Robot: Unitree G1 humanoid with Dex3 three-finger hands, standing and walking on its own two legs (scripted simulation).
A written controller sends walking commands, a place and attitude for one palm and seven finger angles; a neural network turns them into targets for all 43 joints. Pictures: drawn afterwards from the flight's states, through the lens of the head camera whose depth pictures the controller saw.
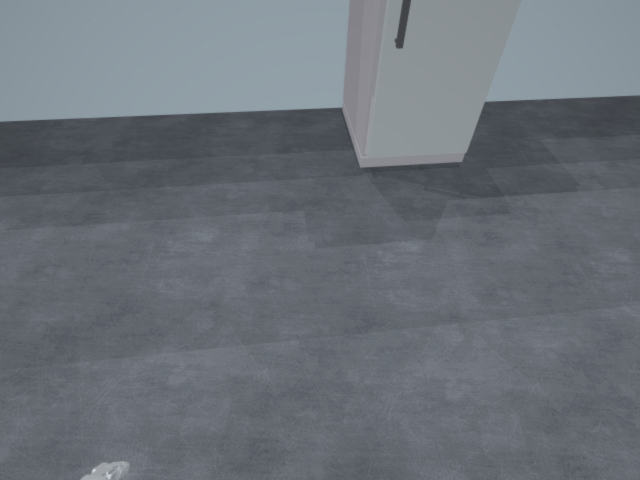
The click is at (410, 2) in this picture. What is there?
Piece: fridge door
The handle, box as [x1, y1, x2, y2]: [395, 0, 410, 47]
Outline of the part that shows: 410,0 403,0 398,33 395,39 396,47 402,47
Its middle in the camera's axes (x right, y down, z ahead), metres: +0.30 -0.92 +1.33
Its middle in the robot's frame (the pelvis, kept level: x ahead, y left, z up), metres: +1.64 -0.22 +0.12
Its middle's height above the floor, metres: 0.89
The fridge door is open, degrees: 0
